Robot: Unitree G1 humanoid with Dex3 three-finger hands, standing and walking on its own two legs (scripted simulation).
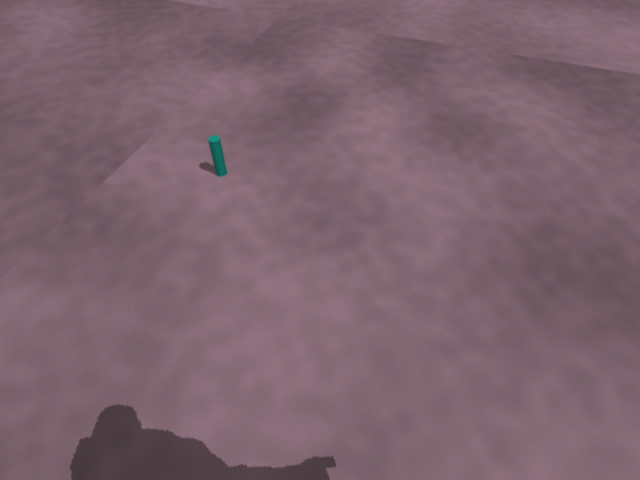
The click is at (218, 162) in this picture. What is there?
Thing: slim round
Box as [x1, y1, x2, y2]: [208, 135, 226, 176]
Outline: 213,135 210,136 208,140 217,175 221,176 226,173 219,137
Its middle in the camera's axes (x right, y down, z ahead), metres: -0.47 -0.38 +1.83
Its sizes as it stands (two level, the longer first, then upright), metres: 0.051 0.051 0.200
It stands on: the floor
